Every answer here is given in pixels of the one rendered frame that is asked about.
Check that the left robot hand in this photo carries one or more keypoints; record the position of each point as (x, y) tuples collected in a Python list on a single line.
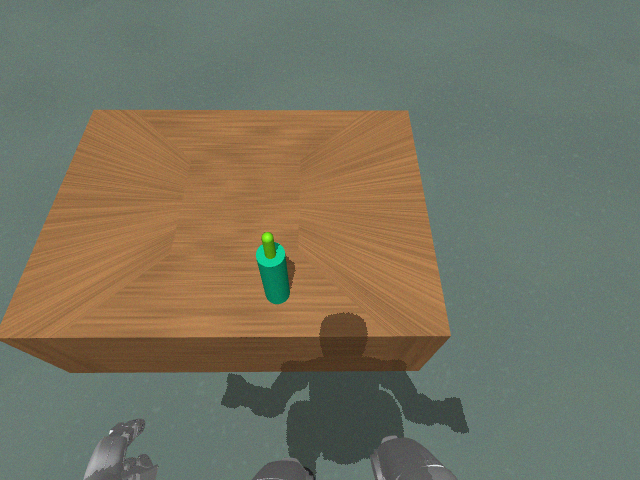
[(109, 454)]

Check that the bottle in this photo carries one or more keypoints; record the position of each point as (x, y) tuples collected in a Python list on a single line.
[(272, 265)]

